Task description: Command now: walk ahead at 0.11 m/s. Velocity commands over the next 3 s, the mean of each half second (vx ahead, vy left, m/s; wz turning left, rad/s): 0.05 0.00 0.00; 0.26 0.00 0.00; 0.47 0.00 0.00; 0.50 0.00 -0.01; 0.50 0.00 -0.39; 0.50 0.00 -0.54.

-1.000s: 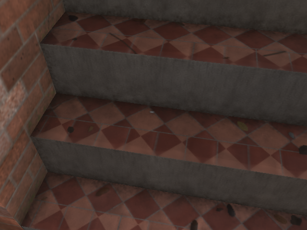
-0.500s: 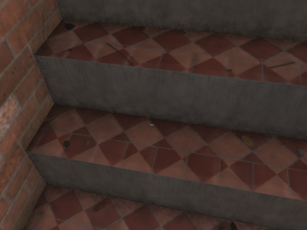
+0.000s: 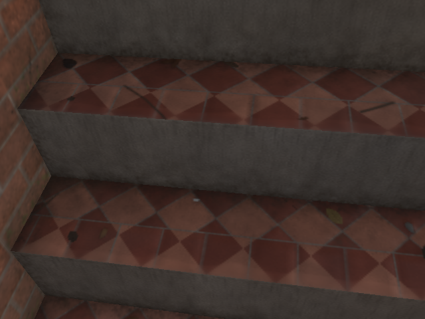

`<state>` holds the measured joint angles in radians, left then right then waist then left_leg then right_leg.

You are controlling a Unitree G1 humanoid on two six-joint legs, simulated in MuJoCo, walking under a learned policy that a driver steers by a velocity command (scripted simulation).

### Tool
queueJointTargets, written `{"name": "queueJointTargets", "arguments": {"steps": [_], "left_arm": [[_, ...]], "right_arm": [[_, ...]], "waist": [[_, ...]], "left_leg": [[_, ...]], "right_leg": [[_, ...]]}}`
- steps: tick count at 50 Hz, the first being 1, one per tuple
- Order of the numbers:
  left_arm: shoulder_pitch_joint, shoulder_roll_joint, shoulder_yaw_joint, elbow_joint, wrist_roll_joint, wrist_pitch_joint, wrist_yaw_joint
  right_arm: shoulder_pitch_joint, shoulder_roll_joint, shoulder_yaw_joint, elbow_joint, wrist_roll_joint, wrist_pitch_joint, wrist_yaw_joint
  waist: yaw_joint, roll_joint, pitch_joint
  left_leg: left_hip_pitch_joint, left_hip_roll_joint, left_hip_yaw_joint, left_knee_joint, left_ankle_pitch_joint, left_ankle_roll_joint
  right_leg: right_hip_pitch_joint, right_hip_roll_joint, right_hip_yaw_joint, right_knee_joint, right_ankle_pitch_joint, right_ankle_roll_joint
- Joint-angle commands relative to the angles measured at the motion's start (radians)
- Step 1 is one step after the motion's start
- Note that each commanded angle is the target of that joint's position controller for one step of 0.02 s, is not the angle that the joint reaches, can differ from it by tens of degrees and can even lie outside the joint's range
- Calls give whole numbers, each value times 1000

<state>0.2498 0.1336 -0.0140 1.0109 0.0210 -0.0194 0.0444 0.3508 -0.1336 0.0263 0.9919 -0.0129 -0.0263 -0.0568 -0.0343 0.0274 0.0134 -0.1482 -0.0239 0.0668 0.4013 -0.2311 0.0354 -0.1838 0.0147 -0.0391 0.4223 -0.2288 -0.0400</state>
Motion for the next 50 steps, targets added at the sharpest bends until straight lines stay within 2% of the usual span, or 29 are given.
{"name": "queueJointTargets", "arguments": {"steps": [1,2,4,11,12,13,14,15,16,18,23,24,26,27,28,29,30,32,35,38,41,42,43,44,45,47,48,50], "left_arm": [[11,52,-2,-35,-10,-16,4],[36,67,0,-27,-11,-21,8],[58,81,5,-21,-13,-27,8],[105,81,4,-6,-12,-21,7],[57,213,47,-12,-13,3,-17],[74,174,43,-15,-9,9,-17],[77,143,38,-13,-8,12,-16],[70,124,36,-9,-10,11,-15],[67,119,37,-11,-13,11,-14],[66,127,41,-9,-8,10,-12],[58,134,45,-15,-5,14,-8],[53,142,47,-18,-5,15,-8],[46,144,48,-23,-7,15,-7],[44,135,45,-25,-5,12,-11],[100,57,17,1,1,4,5],[79,82,17,-3,0,2,12],[56,110,20,-10,1,2,15],[32,132,21,-21,0,-4,13],[42,120,18,-25,-6,-12,5],[41,116,19,-33,-9,-24,6],[46,103,19,-36,-9,-33,2],[25,91,17,-44,-4,-37,0],[31,90,17,-45,-4,-41,0],[54,238,67,-49,-25,-18,-6],[42,220,70,-66,-25,-6,-4],[35,182,72,-92,-20,7,1],[34,176,74,-102,-16,7,2],[51,197,87,-110,-14,11,3]], "right_arm": [[43,-84,-16,-21,-11,21,-2],[45,-90,-17,-19,-8,23,-1],[53,-84,-15,-10,-5,20,0],[41,-86,-14,5,0,23,-1],[-33,-153,-40,-15,11,35,6],[-23,-178,-48,-20,13,37,11],[-12,-152,-46,-14,15,40,13],[7,-129,-41,-8,8,43,12],[3,-121,-41,-6,7,46,10],[-3,-121,-43,-5,4,47,6],[-30,-138,-47,-8,7,42,3],[-34,-153,-51,-8,4,44,1],[-40,-153,-51,-6,3,43,-1],[-34,-157,-52,-8,9,42,-4],[12,-83,-19,15,-7,40,-1],[-3,-73,-15,10,-6,39,2],[-19,-93,-17,1,-6,36,3],[-22,-113,-18,-10,-6,27,6],[-18,-115,-15,-17,-2,1,14],[-32,-118,-17,-36,-4,-14,12],[-27,-99,-16,-47,5,-29,11],[-47,-94,-16,-58,0,-33,12],[-44,-94,-18,-63,0,-35,10],[-62,-191,-53,-63,46,-35,15],[-46,-177,-50,-67,50,-39,17],[-52,-127,-43,-71,41,-46,22],[-69,-116,-41,-77,38,-48,24],[-57,-107,-40,-71,27,-52,25]], "waist": [[14,-89,77],[15,-104,63],[14,-80,43],[22,-29,43],[29,-88,93],[31,-54,45],[25,-42,23],[13,-40,14],[16,-24,16],[14,-8,4],[17,-9,16],[15,-13,16],[15,-18,25],[13,-20,23],[31,20,-4],[28,-12,57],[27,-32,77],[26,-57,74],[37,-46,49],[42,-42,41],[45,-32,23],[45,-25,50],[46,-25,26],[58,-87,22],[49,-86,10],[51,-73,35],[52,-64,43],[50,-48,0]], "left_leg": [[-4,145,-151,-121,62,18],[8,147,-149,-120,76,13],[12,150,-146,-122,82,8],[3,149,-136,-113,79,-2],[-35,104,-129,-92,68,-29],[-23,104,-119,-80,58,-42],[-21,106,-120,-77,54,-49],[-12,110,-121,-79,46,-56],[-15,111,-119,-75,46,-58],[-17,114,-119,-68,36,-60],[-45,126,-125,-67,8,-66],[-45,126,-130,-68,-3,-68],[-51,131,-135,-70,-11,-69],[-47,135,-136,-68,-12,-67],[-54,125,-117,-100,-43,-39],[-50,120,-118,-112,-32,-30],[-49,114,-113,-112,-28,-24],[-46,110,-106,-112,-13,-15],[-62,108,-105,-117,4,-3],[-74,116,-110,-130,19,4],[-66,119,-113,-118,35,15],[-78,122,-116,-103,54,25],[-68,124,-118,-98,58,29],[-77,63,-65,8,-40,19],[-116,52,-50,52,-78,20],[-184,48,-42,121,-90,18],[-222,52,-41,151,-52,17],[-242,52,-36,197,30,17]], "right_leg": [[-21,-143,142,-159,139,-18],[-4,-139,138,-161,160,-15],[28,-142,141,-157,180,-14],[52,-149,147,-158,219,-12],[-2,-88,111,-138,285,0],[15,-94,115,-144,304,1],[29,-95,116,-141,312,-1],[25,-93,115,-142,320,-6],[24,-94,116,-144,322,-9],[27,-96,121,-147,313,-12],[23,-97,131,-168,239,-7],[19,-98,135,-173,220,-2],[13,-98,140,-185,183,0],[14,-99,141,-184,164,3],[53,-150,180,-249,-21,-3],[-7,-145,203,-287,-166,-2],[-33,-143,217,-312,-225,-3],[-33,-144,228,-328,-241,-9],[22,-130,208,-294,-167,-26],[59,-122,198,-273,-80,-47],[94,-120,187,-237,10,-68],[94,-119,183,-208,74,-80],[105,-122,179,-194,113,-85],[92,-63,144,-146,41,-115],[78,-88,184,-156,-58,-149],[61,-149,277,-186,-158,-203],[78,-176,307,-180,-99,-217],[139,-199,309,-124,90,-237]]}}
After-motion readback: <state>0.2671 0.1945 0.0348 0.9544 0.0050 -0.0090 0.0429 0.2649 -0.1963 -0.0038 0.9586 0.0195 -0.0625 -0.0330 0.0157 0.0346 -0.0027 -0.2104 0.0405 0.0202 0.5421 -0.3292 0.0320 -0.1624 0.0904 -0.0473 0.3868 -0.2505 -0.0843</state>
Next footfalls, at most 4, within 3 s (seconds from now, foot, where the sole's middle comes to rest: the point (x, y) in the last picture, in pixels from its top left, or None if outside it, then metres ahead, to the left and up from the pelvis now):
1.46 right None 0.23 -0.10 -0.55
2.04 left None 0.36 0.21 -0.55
2.44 right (220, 236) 0.54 0.01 -0.32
2.86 left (126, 226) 0.59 0.23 -0.32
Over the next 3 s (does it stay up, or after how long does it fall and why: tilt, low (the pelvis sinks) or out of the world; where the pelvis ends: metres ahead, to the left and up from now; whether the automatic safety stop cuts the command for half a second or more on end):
stays up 0.57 0.13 0.45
